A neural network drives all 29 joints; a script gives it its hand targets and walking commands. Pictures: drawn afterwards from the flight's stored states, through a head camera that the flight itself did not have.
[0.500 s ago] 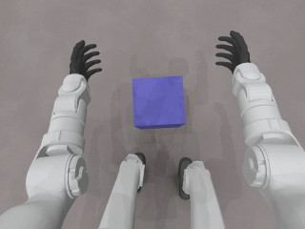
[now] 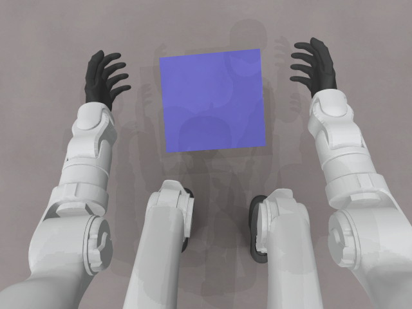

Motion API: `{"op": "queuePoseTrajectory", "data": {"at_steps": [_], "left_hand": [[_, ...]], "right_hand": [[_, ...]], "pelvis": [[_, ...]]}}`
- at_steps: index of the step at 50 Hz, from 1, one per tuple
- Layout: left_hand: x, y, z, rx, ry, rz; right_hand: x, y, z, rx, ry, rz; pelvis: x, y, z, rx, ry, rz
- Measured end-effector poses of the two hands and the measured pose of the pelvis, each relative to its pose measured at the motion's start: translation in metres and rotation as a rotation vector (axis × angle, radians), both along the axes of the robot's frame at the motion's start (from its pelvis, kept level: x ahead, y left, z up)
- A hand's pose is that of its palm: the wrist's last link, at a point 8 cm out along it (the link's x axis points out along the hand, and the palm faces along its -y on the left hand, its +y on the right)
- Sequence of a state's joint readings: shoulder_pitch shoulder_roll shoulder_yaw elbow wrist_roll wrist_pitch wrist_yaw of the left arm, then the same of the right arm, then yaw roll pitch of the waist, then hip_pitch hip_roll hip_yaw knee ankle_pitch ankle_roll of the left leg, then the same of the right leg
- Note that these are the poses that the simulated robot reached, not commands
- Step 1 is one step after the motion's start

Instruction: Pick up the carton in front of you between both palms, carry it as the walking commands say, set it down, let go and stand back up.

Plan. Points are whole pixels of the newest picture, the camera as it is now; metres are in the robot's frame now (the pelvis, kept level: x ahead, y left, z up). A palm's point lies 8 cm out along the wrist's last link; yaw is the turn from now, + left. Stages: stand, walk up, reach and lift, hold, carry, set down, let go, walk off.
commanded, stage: reach and lift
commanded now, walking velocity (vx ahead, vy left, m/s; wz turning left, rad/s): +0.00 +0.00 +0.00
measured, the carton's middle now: (213, 109) +0.47 +0.04 -0.36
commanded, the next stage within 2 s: none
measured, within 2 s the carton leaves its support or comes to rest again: leaves its support in 1.20 s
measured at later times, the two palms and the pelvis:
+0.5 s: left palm (136, 107) +0.46 +0.22 -0.30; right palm (295, 97) +0.50 -0.15 -0.30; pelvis -0.03 +0.00 -0.11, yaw +0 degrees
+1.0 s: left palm (147, 104) +0.46 +0.19 -0.29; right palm (279, 94) +0.50 -0.11 -0.29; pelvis -0.03 +0.00 -0.11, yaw +1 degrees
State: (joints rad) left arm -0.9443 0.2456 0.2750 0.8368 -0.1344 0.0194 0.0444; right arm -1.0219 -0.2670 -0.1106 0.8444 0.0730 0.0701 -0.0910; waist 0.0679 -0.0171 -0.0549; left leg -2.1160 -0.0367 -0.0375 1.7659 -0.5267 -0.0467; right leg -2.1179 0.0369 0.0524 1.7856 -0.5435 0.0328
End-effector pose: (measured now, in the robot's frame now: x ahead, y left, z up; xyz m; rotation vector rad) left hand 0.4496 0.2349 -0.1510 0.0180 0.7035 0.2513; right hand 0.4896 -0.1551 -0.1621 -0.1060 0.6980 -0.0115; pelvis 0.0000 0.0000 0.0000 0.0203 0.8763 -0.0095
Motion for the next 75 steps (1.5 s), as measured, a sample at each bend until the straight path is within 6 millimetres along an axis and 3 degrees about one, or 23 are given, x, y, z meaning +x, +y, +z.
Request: {"op": "queuePoseTrajectory", "data": {"at_steps": [11,19,24,31,41,48,62,68,75], "left_hand": [[0.001,-0.009,-0.078,-0.015,0.019,0.006],[0.001,-0.014,-0.132,-0.016,0.054,-0.002],[0.004,-0.015,-0.146,-0.005,0.059,-0.009],[0.014,-0.023,-0.141,-0.021,0.038,-0.001],[0.007,-0.028,-0.14,-0.024,0.045,-0.005],[0.014,-0.045,-0.135,-0.029,0.043,-0.023],[0.021,-0.052,-0.126,-0.048,0.065,0.001],[0.017,-0.056,-0.098,-0.061,0.004,0.011],[0.002,-0.061,-0.028,-0.083,-0.041,0.023]], "right_hand": [[0.003,0.004,-0.071,0.003,0.013,-0.016],[0.002,0.003,-0.124,0.002,0.045,-0.022],[0.004,0.004,-0.14,0.009,0.033,-0.017],[0.015,0.007,-0.134,0.015,0.012,0.0],[0.011,0.018,-0.131,0.019,0.028,0.015],[0.01,0.042,-0.13,0.036,0.026,0.038],[0.015,0.039,-0.12,0.004,0.061,0.001],[0.011,0.034,-0.09,0.031,0.005,-0.019],[-0.006,0.03,-0.016,0.065,-0.034,-0.063]], "pelvis": [[-0.028,0.0,-0.07,-0.002,-0.11,-0.001],[-0.037,0.001,-0.102,-0.004,-0.172,0.002],[-0.036,0.003,-0.112,-0.005,-0.216,0.0],[-0.03,0.002,-0.116,0.0,-0.206,0.007],[-0.03,0.0,-0.111,0.002,-0.184,0.011],[-0.034,-0.001,-0.106,0.003,-0.186,0.013],[-0.032,-0.002,-0.12,0.009,-0.219,0.001],[-0.03,-0.002,-0.118,0.004,-0.212,0.0],[-0.031,-0.002,-0.09,0.0,-0.192,-0.004]]}}
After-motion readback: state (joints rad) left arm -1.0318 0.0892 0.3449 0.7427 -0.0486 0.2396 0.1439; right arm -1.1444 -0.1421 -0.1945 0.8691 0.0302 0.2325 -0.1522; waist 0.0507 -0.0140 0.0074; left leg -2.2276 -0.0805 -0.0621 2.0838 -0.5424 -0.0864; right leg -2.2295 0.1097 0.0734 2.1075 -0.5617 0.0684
